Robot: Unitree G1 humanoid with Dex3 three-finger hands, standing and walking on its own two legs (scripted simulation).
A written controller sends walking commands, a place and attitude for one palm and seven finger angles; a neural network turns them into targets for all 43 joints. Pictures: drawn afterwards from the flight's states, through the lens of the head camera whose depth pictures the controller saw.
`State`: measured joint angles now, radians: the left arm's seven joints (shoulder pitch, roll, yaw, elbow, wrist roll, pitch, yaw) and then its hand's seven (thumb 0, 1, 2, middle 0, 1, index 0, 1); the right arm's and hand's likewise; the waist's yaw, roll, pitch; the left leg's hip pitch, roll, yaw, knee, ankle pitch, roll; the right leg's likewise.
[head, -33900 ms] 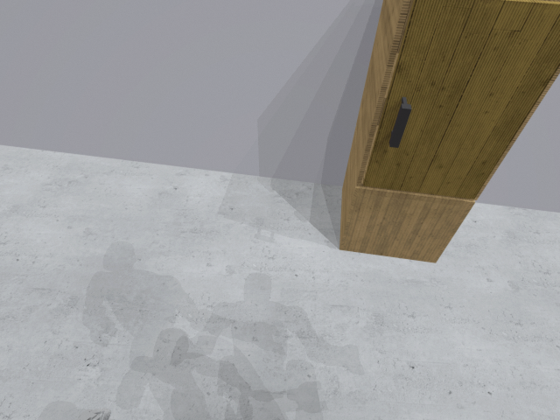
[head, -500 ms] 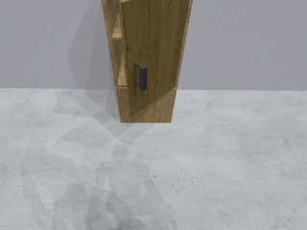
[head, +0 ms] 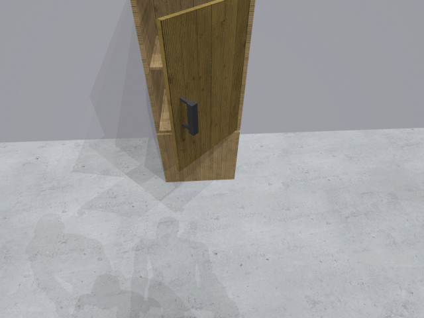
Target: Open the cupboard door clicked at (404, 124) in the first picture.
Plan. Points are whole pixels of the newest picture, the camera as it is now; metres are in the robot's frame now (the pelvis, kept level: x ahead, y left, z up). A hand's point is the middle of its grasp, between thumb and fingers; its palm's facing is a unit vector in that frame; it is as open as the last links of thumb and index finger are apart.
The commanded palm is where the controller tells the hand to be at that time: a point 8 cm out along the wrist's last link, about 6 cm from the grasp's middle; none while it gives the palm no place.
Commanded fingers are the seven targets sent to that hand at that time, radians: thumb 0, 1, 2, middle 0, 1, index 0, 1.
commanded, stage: let the arm hang, fingers relaxed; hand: left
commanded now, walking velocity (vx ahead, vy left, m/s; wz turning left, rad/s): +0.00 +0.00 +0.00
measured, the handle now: (188, 115) +0.75 +0.12 -0.07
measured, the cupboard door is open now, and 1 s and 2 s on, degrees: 43 43 43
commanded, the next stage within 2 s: look to check the result in 0.08 s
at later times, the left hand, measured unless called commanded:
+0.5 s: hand out of the picture -0.01 +0.16 -0.18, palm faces +0.04 -0.98 -0.19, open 7.4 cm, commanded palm none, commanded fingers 0.00 0.90 0.90 -0.20 -0.30 -0.20 -0.30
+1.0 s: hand out of the picture +0.05 +0.18 -0.17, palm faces +0.00 -0.97 -0.24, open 7.4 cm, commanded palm none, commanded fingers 0.00 0.90 0.90 -0.20 -0.30 -0.20 -0.30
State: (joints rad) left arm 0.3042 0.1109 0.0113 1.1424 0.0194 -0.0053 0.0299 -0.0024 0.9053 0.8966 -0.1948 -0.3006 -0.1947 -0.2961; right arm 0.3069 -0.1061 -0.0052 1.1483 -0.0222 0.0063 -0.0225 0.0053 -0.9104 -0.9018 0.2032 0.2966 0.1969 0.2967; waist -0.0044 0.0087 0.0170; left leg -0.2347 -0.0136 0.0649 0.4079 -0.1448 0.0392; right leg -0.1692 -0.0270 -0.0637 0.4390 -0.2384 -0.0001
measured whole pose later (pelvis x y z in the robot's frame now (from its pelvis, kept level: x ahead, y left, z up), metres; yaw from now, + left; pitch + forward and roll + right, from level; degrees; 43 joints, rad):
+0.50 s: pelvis +0.01 -0.01 +0.00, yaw +0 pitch -2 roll +0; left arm 0.30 0.15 0.02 1.16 0.02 -0.01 0.03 0.00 0.91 0.90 -0.19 -0.30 -0.19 -0.30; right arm 0.28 -0.14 -0.01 1.16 -0.02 0.00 -0.03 0.00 -0.91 -0.90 0.20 0.30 0.20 0.30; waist 0.00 0.01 0.06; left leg -0.22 0.00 0.06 0.41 -0.16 0.02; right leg -0.15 -0.01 -0.07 0.42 -0.25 -0.01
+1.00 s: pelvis +0.02 -0.02 +0.00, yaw -2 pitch -1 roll +0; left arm 0.22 0.20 0.04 1.12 0.02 0.01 0.02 0.00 0.90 0.90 -0.20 -0.30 -0.20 -0.30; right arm 0.18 -0.20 -0.02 1.12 -0.02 0.01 -0.03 0.00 -0.91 -0.90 0.20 0.30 0.20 0.30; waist 0.01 0.01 0.05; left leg -0.21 0.03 0.09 0.42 -0.19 0.01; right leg -0.14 0.02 -0.04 0.42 -0.25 -0.03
